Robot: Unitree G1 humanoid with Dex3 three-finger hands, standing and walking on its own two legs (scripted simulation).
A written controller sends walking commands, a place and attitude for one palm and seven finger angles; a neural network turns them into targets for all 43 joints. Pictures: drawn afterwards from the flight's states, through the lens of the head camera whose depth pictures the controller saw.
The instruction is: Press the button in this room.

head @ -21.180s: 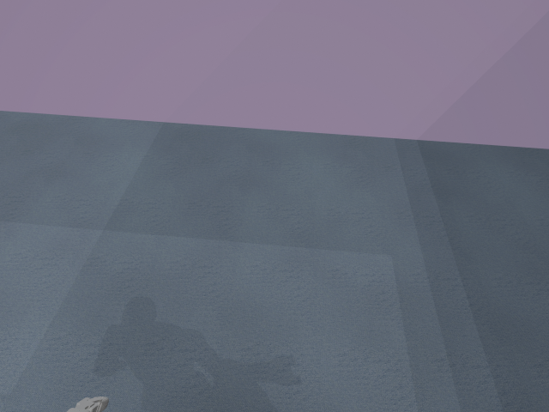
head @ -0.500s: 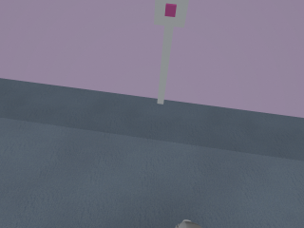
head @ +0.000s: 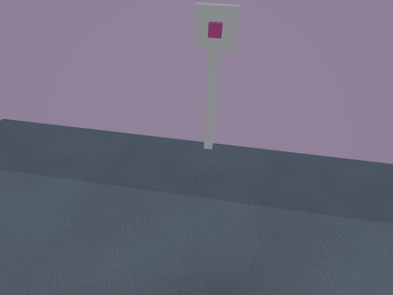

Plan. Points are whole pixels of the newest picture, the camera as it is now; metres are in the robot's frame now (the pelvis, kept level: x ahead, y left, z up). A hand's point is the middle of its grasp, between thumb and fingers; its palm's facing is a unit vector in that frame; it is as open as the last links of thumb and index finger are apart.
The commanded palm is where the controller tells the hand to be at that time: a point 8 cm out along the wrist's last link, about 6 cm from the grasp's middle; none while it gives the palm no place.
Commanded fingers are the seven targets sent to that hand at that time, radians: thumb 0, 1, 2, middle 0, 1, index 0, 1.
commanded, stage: stand and wait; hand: left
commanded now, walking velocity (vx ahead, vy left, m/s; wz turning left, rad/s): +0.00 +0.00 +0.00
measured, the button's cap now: (215, 29) +1.18 -0.02 +0.06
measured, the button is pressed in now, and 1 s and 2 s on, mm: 0 0 0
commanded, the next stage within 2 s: look at it before walking up in 0.08 s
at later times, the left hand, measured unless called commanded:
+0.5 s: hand out of the picture -0.03 +0.15 -0.18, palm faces +0.05 -0.99 -0.13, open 7.4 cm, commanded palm none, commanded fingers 0.00 0.90 0.90 -0.20 -0.30 -0.20 -0.30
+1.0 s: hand out of the picture +0.01 +0.18 -0.18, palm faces -0.04 -0.98 -0.17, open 7.4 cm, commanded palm none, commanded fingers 0.00 0.90 0.90 -0.20 -0.30 -0.20 -0.30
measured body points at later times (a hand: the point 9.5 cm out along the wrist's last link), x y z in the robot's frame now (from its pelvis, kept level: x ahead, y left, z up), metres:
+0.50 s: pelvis +0.00 +0.01 +0.00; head +0.01 +0.01 +0.45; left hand -0.03 +0.21 -0.16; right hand -0.02 -0.19 -0.16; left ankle -0.04 +0.13 -0.74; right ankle +0.03 -0.09 -0.74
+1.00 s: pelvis +0.02 +0.01 -0.01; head +0.03 +0.00 +0.44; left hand +0.02 +0.23 -0.17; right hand -0.04 -0.20 -0.17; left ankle -0.04 +0.13 -0.74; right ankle +0.02 -0.09 -0.72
